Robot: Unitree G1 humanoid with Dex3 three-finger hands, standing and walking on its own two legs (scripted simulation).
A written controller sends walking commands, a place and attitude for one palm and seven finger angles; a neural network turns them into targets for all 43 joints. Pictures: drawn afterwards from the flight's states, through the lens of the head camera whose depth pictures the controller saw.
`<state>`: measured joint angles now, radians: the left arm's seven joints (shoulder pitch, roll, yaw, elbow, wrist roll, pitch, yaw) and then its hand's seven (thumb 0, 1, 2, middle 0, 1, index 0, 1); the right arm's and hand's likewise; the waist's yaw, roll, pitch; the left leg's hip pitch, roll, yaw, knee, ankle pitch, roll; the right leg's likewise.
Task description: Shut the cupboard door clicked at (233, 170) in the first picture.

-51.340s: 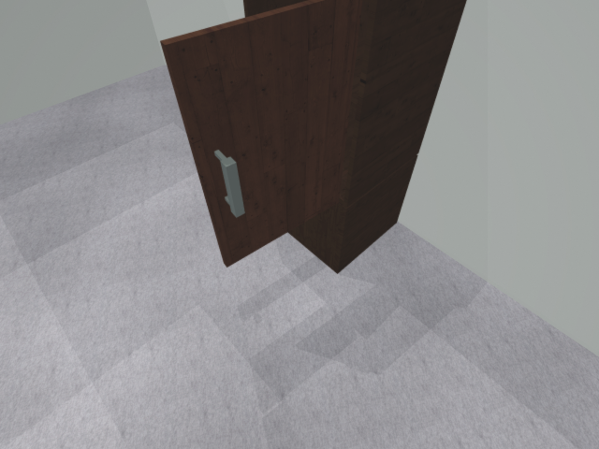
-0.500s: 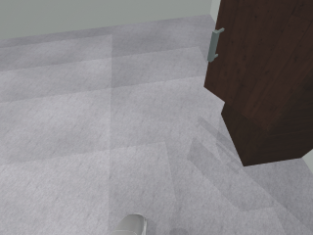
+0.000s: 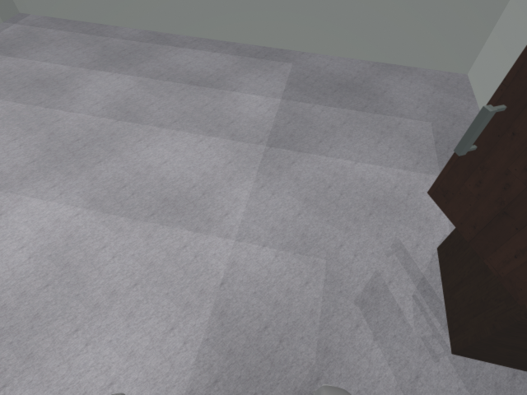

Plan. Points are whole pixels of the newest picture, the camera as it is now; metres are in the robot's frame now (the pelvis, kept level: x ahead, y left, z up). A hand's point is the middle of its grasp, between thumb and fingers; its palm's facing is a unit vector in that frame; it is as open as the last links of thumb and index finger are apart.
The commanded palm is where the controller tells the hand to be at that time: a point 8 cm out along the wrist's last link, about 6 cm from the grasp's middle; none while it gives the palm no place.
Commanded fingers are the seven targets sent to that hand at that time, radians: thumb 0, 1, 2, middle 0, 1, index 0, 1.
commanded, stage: walk to a spot facing it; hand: left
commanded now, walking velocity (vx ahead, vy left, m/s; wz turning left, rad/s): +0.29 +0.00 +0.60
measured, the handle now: (480, 130) +0.75 -0.51 -0.04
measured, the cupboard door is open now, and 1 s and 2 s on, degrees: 30 30 30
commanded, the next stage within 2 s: turn to face it in 0.82 s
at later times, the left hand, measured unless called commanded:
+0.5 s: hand out of the picture +0.01 +0.14 -0.17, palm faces +0.43 -0.89 -0.17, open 7.4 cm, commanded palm none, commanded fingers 0.00 0.90 0.90 -0.20 -0.30 -0.20 -0.30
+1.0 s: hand (100, 304) +0.28 +0.33 -0.15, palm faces +0.49 -0.85 -0.20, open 7.4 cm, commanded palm none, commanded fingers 0.00 0.90 0.90 -0.20 -0.30 -0.20 -0.30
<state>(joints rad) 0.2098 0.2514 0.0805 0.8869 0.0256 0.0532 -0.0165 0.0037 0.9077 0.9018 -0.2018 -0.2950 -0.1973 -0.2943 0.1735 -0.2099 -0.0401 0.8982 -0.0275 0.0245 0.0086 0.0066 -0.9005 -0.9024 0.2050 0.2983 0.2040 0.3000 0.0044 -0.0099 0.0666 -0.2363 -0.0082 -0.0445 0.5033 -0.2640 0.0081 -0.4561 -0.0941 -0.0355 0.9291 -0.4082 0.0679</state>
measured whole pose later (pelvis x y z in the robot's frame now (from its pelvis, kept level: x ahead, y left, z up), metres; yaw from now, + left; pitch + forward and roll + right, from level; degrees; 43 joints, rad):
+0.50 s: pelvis +0.10 +0.00 +0.00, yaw +22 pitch +1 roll -1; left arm 0.38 0.15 0.05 0.98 0.04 -0.05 0.00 0.00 0.90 0.90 -0.20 -0.30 -0.20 -0.29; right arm 0.18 -0.20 -0.07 0.95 -0.03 0.05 0.06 0.01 -0.91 -0.90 0.20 0.30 0.20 0.30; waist 0.02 -0.01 0.09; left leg -0.55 0.09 0.09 0.83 -0.28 0.00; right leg -0.03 -0.13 -0.38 0.40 -0.35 0.05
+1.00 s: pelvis +0.26 +0.11 +0.00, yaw +29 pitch -1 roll +1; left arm 0.12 0.20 0.06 0.90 0.02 0.01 -0.01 0.00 0.91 0.90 -0.20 -0.29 -0.19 -0.29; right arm 0.35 -0.14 -0.02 1.04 -0.02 -0.05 -0.02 0.01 -0.91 -0.90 0.20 0.30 0.20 0.30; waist -0.03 -0.03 0.05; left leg -0.03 -0.07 0.07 0.32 -0.29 0.07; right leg -0.56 -0.11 -0.03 0.80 -0.10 0.04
